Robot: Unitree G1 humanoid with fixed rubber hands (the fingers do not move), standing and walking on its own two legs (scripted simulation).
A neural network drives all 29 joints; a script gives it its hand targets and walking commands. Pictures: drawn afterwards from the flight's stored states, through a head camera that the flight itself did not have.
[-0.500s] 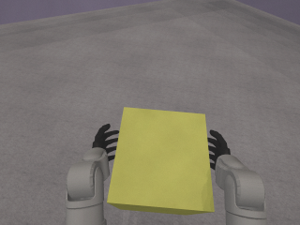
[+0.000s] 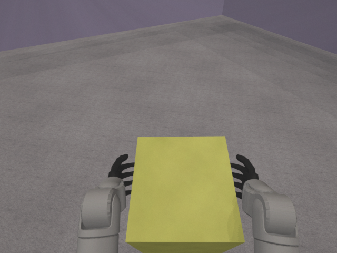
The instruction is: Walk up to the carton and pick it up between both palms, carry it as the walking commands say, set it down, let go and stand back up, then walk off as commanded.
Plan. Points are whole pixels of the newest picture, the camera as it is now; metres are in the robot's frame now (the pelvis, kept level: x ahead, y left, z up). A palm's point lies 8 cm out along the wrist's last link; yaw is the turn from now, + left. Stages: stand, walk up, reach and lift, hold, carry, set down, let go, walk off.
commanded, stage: carry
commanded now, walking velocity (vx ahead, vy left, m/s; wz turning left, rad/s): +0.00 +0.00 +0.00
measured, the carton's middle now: (181, 199) +0.27 -0.01 +0.00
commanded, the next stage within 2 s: none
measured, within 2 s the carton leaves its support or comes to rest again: neither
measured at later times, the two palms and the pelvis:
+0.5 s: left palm (97, 181) +0.27 +0.18 +0.08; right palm (227, 183) +0.27 -0.10 +0.09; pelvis +0.00 +0.04 +0.00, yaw +0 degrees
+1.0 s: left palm (92, 176) +0.29 +0.20 +0.07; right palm (216, 177) +0.29 -0.09 +0.08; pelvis +0.02 +0.05 +0.00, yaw +1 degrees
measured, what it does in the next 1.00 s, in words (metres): shifts its weight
